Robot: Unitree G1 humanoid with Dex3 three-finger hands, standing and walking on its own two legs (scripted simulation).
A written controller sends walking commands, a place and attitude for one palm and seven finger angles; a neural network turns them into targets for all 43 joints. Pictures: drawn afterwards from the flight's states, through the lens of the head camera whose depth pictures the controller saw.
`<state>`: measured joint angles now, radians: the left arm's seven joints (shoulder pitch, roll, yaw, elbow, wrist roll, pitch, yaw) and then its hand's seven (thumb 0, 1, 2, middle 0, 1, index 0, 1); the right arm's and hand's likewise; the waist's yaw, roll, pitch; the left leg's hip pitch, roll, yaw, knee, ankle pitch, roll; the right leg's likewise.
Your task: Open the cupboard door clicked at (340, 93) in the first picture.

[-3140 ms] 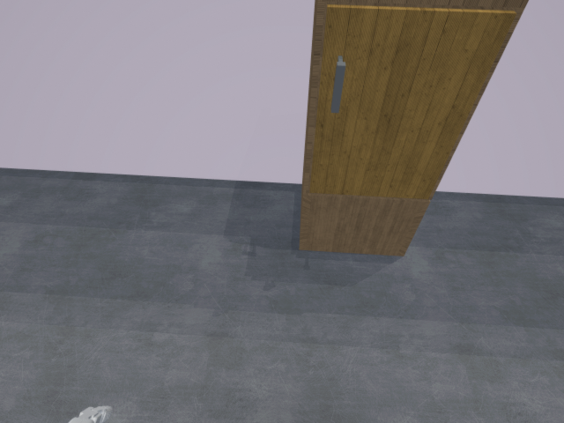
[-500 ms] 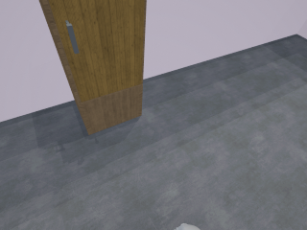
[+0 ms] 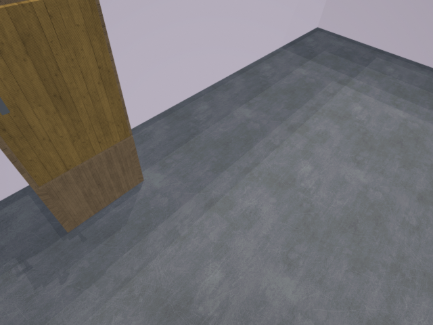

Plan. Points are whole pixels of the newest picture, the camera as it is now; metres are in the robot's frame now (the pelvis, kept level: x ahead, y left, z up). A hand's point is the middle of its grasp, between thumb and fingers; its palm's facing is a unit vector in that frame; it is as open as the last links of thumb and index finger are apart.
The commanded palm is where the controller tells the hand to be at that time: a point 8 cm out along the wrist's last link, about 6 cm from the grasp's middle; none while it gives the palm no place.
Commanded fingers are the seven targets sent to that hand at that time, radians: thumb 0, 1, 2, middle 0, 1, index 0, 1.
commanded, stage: walk to a spot facing it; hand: left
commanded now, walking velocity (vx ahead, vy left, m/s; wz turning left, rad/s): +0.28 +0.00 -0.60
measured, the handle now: out of the picture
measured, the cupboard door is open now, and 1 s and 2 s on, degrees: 0 0 0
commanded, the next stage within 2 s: turn to face it in 1.02 s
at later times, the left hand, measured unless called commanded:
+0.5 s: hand (168, 264) +0.29 +0.13 -0.18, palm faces -0.35 -0.93 -0.12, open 7.4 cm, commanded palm none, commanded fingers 0.00 0.90 0.90 -0.20 -0.30 -0.20 -0.30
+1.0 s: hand (175, 213) +0.43 +0.14 -0.19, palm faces -0.43 -0.88 -0.19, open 7.4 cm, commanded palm none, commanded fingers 0.00 0.90 0.90 -0.20 -0.30 -0.20 -0.30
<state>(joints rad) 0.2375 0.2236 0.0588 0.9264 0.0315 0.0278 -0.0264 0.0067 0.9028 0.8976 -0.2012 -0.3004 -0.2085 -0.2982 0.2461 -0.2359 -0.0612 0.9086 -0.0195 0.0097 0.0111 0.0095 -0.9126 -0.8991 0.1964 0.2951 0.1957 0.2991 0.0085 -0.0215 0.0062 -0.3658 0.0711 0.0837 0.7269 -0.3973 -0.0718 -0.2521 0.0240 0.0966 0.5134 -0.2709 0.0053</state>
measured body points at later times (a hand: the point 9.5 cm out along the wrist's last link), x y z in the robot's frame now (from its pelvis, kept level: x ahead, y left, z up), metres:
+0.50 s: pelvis +0.14 +0.00 -0.01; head +0.19 +0.00 +0.44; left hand +0.31 +0.18 -0.17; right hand -0.03 -0.17 -0.15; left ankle +0.02 +0.11 -0.73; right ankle +0.19 -0.13 -0.71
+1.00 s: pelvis +0.30 -0.02 -0.01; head +0.34 -0.01 +0.44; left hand +0.46 +0.19 -0.17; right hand +0.33 -0.31 -0.11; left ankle +0.42 +0.04 -0.74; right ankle +0.20 -0.12 -0.73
